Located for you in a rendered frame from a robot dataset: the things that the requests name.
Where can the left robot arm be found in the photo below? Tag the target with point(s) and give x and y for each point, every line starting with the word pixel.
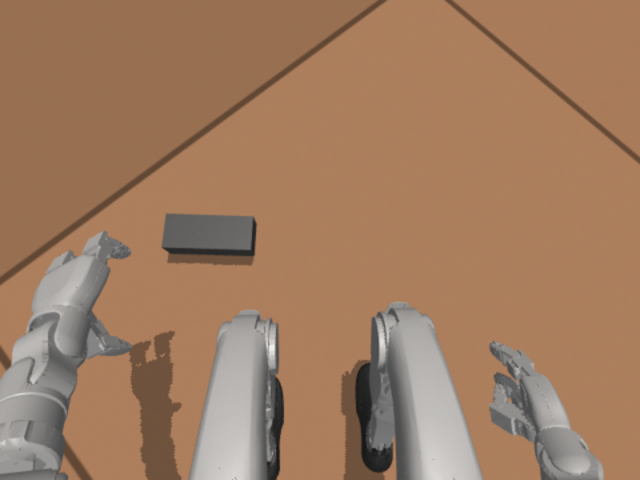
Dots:
pixel 35 393

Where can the right robot hand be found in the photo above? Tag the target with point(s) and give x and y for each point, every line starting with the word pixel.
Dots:
pixel 535 405

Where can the right robot arm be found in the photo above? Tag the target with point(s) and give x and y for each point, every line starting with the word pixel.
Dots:
pixel 562 454

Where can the left robot foot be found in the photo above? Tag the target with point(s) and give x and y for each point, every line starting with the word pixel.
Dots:
pixel 273 467

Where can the left robot hand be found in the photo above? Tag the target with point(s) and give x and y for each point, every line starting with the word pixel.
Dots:
pixel 77 282

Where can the right robot foot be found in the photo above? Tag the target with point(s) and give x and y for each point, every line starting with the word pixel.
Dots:
pixel 376 461

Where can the carton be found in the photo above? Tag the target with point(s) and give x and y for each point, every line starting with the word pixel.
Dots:
pixel 209 234

